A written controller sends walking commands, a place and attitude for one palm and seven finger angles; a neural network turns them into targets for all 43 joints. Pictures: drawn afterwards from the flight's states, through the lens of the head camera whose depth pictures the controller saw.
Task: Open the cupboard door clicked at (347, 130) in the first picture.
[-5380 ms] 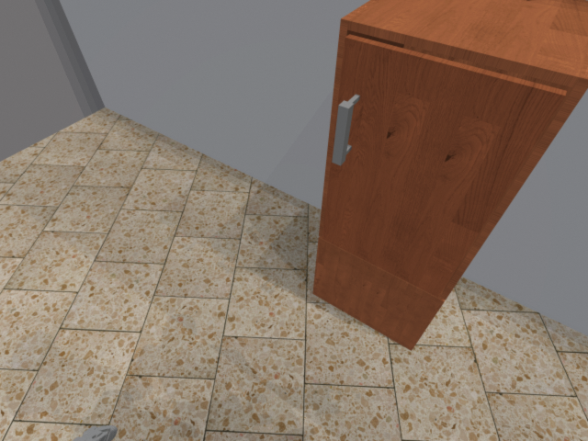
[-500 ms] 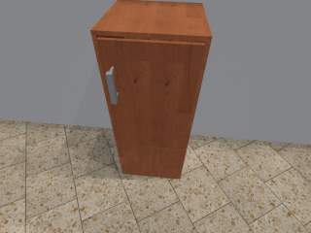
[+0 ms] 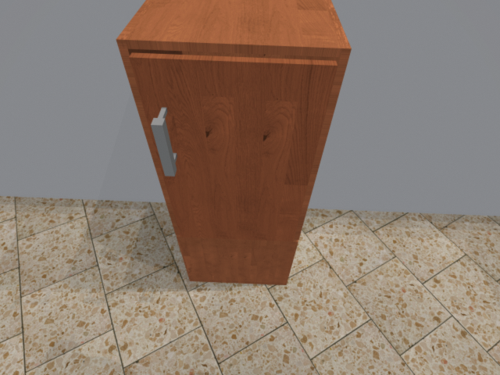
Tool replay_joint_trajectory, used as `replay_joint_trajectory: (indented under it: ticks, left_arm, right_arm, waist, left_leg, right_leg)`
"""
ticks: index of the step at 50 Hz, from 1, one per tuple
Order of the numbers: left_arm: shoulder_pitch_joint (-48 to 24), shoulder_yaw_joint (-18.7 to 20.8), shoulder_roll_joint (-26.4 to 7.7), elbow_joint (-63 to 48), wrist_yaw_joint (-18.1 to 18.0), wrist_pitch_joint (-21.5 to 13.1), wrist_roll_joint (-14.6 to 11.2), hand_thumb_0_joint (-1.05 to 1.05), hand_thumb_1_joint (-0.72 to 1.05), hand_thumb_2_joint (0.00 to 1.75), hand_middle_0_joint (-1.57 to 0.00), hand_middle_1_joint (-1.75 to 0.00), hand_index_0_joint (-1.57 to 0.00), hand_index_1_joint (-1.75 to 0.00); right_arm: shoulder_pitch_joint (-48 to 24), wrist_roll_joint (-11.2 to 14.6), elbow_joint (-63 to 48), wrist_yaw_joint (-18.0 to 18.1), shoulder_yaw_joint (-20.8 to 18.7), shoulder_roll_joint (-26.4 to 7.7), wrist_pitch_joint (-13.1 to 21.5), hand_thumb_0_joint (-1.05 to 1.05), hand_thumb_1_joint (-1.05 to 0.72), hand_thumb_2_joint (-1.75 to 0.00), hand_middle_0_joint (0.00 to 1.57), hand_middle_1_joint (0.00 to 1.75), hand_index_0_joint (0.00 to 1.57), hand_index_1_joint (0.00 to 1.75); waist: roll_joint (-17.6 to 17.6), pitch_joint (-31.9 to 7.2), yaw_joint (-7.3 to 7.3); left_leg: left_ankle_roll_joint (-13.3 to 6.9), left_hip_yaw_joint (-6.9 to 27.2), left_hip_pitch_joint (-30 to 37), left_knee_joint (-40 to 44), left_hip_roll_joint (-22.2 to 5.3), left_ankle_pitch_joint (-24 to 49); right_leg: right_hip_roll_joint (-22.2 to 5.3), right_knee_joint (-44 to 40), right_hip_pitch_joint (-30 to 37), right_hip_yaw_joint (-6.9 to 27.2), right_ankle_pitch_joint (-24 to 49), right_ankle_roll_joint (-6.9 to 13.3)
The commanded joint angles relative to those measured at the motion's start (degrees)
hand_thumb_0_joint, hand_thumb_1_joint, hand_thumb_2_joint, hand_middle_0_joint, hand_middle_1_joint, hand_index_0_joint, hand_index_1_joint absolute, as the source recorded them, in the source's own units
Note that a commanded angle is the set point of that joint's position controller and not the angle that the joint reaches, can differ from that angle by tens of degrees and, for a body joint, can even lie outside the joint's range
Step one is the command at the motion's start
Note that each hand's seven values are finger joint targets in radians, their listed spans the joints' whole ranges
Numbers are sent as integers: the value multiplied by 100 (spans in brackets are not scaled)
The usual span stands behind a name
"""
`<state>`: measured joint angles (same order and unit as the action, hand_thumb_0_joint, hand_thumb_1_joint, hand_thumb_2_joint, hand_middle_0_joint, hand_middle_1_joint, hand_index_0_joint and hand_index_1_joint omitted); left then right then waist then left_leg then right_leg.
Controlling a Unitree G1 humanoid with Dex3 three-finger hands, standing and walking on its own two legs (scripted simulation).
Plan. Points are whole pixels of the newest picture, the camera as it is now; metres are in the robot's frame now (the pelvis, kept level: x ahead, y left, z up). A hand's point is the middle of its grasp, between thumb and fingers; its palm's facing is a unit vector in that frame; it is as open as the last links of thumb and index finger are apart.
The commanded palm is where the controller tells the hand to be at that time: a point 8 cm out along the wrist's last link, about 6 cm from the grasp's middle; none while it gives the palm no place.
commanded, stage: come to a stop and stand still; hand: left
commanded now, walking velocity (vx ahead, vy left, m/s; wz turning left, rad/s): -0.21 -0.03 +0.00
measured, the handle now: (167, 142) +0.54 +0.20 +0.05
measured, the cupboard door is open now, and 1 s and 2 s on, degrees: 0 0 0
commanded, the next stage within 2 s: look again from close up in 1.60 s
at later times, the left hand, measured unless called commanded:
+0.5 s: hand out of the picture +0.03 +0.19 -0.17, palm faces +0.03 -0.97 -0.23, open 7.3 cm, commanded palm none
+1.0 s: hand out of the picture -0.05 +0.14 -0.16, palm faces +0.01 -0.98 -0.19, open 7.4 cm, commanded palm none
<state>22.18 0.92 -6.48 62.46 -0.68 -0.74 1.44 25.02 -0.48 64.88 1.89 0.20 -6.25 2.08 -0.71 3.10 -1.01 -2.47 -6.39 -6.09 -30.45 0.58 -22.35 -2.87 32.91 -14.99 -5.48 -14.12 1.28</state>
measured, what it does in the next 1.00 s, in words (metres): stands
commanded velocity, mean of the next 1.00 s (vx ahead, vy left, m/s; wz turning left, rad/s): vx -0.04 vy -0.01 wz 0.00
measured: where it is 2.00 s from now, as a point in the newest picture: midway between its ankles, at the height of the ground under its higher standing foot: outside the picture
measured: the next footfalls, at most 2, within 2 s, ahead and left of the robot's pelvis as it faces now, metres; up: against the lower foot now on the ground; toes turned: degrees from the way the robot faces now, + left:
none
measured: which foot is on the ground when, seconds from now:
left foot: down 0.00-1.00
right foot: down 0.00-1.00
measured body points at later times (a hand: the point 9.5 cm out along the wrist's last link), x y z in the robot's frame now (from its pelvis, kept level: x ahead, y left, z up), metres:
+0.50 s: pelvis -0.02 +0.01 +0.00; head -0.02 +0.00 +0.45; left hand +0.03 +0.24 -0.15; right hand +0.03 -0.23 -0.15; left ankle -0.06 +0.08 -0.73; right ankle +0.02 -0.12 -0.73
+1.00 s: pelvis -0.03 -0.02 +0.01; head -0.02 -0.04 +0.46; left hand -0.05 +0.19 -0.14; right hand -0.08 -0.23 -0.16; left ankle -0.06 +0.08 -0.73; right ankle +0.02 -0.12 -0.73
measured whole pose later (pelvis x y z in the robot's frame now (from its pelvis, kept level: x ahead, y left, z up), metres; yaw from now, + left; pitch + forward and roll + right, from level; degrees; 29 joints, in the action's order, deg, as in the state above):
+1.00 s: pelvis -0.03 -0.02 +0.01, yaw +0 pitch -1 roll +1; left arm 17.5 -1.2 -7.1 64.0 -0.9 -0.8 0.7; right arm 21.7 -0.8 64.1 1.3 1.4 -8.7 0.6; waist 1.5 2.5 -0.7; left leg -0.9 -6.4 -7.8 -25.6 -0.3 -16.6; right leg -1.4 27.7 -16.2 -5.2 -10.5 2.1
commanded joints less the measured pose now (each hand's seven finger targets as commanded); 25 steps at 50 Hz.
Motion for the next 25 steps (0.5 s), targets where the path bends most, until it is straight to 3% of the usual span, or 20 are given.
replay_joint_trajectory:
  ticks: [1,2,3,4,6,7,9,10,11,13,16,17,18,19,20,21,22,23,25]
  left_arm:
    - [869,139,-723,10,-209,-167,-93,0,90,90,-20,-30,-20,-30]
    - [597,139,-731,-13,-243,-154,-106,0,90,90,-20,-30,-20,-30]
    - [337,107,-677,-64,-265,-118,-97,0,90,90,-20,-30,-20,-30]
    - [105,87,-630,-130,-282,-68,-104,0,90,90,-20,-30,-20,-30]
    - [-69,87,-451,-260,-310,22,-121,0,90,90,-20,-30,-20,-30]
    - [-51,118,-485,-318,-328,60,-110,0,90,90,-20,-30,-20,-30]
    - [-163,173,-558,-456,-327,135,-86,0,90,90,-20,-30,-20,-30]
    - [-199,196,-537,-513,-304,161,-69,0,90,90,-20,-30,-20,-30]
    - [-256,193,-536,-574,-287,177,-51,0,90,90,-20,-30,-20,-30]
    - [-204,233,-547,-634,-262,192,-36,0,90,90,-20,-30,-20,-30]
    - [-131,238,-649,-617,-268,155,-25,0,90,90,-20,-30,-20,-30]
    - [-195,222,-735,-635,-261,138,-34,0,90,90,-20,-30,-20,-30]
    - [-77,234,-1133,-502,-455,33,-47,0,90,90,-20,-30,-20,-30]
    - [-87,248,-1109,-787,-428,-11,-77,0,90,90,-20,-30,-20,-30]
    - [-378,188,-1029,-826,-382,29,-58,0,90,90,-20,-30,-20,-30]
    - [-535,103,-929,-890,-315,52,-80,0,90,90,-20,-30,-20,-30]
    - [-593,68,-851,-883,-249,78,-81,0,90,90,-20,-30,-20,-30]
    - [-599,39,-817,-860,-211,112,-66,0,90,90,-20,-30,-20,-30]
    - [-551,-7,-752,-786,-151,151,-51,0,90,90,-20,-30,-20,-30]
  right_arm:
    - [111,81,-196,84,-127,-399,25,0,-90,-90,20,30,20,30]
    - [44,81,-158,101,-135,-298,-62,0,-90,-90,20,30,20,30]
    - [123,93,-96,102,-139,-222,-107,0,-90,-90,20,30,20,30]
    - [189,97,-37,100,-150,-199,-133,0,-90,-90,20,30,20,30]
    - [250,53,17,150,-209,-373,-101,0,-90,-90,20,30,20,30]
    - [223,37,9,177,-245,-495,-109,0,-90,-90,20,30,20,30]
    - [131,32,-112,191,-332,-678,-158,0,-90,-90,20,30,20,30]
    - [-13,15,-188,185,-376,-751,-181,0,-90,-90,20,30,20,30]
    - [-102,11,-271,176,-398,-777,-186,0,-90,-90,20,30,20,30]
    - [-279,1,-386,171,-429,-820,-205,0,-90,-90,20,30,20,30]
    - [-380,0,-511,133,-422,-646,-250,0,-90,-90,20,30,20,30]
    - [-402,7,-514,110,-399,-588,-267,0,-90,-90,20,30,20,30]
    - [-773,81,-872,81,-398,-1001,-123,0,-90,-90,20,30,20,30]
    - [-417,18,-1037,16,-381,-898,-132,0,-90,-90,20,30,20,30]
    - [-465,38,-1013,6,-344,-775,-145,0,-90,-90,20,30,20,30]
    - [-543,-18,-1057,-16,-283,-709,-125,0,-90,-90,20,30,20,30]
    - [-556,-70,-1092,9,-244,-783,-109,0,-90,-90,20,30,20,30]
    - [-721,-78,-1151,26,-224,-867,-107,0,-90,-90,20,30,20,30]
    - [-939,-57,-1301,7,-209,-998,-122,0,-90,-90,20,30,20,30]
  waist:
    - [-513,-280,238]
    - [-730,-47,142]
    - [-744,-20,44]
    - [-590,34,-4]
    - [354,55,41]
    - [680,-67,75]
    - [870,-221,67]
    - [866,-208,95]
    - [804,-167,88]
    - [599,-112,138]
    - [-29,-270,107]
    - [-153,-334,71]
    - [-843,-662,115]
    - [-602,-1109,65]
    - [-138,-904,-21]
    - [742,-497,29]
    - [1218,-203,46]
    - [1269,40,143]
    - [505,314,212]
  left_leg:
    - [213,193,-1280,-374,-346,866]
    - [271,250,-1132,-290,-470,541]
    - [289,314,-906,1,-542,797]
    - [282,349,-678,371,-627,1586]
    - [225,558,-298,618,-902,4658]
    - [200,554,-18,447,-1000,5851]
    - [78,658,483,328,-1194,7064]
    - [-65,680,673,259,-1263,7069]
    - [-133,701,747,195,-1280,7107]
    - [-154,675,475,84,-1222,6453]
    - [87,463,-379,-29,-799,3862]
    - [164,421,-414,13,-688,2880]
    - [284,279,-494,-433,-809,4001]
    - [183,487,-637,-211,-634,2131]
    - [179,502,-501,308,-651,1700]
    - [103,544,-501,480,-738,2077]
    - [1,815,-580,689,-957,2969]
    - [-87,920,-652,832,-1108,3161]
    - [-178,937,-1034,1040,-1080,1644]
  right_leg:
    - [-1409,-705,1612,1171,3986,696]
    - [-1440,-733,1246,1059,4518,739]
    - [-1315,-632,1042,845,4635,635]
    - [-1094,-524,820,613,4372,436]
    - [-547,-82,685,337,3337,70]
    - [-417,40,582,227,2820,0]
    - [-142,166,170,61,1182,-81]
    - [-44,30,-45,23,467,-106]
    - [9,-78,-117,8,297,-120]
    - [-36,-221,93,69,751,-99]
    - [-545,-246,783,601,2974,181]
    - [-773,-325,727,792,3122,325]
    - [-651,4,850,603,5153,40]
    - [-924,198,1201,819,4313,317]
    - [-922,263,767,823,3451,365]
    - [-644,184,353,617,2170,250]
    - [-328,189,92,457,1155,168]
    - [-129,110,-37,313,276,111]
    - [-73,-219,7,377,-112,92]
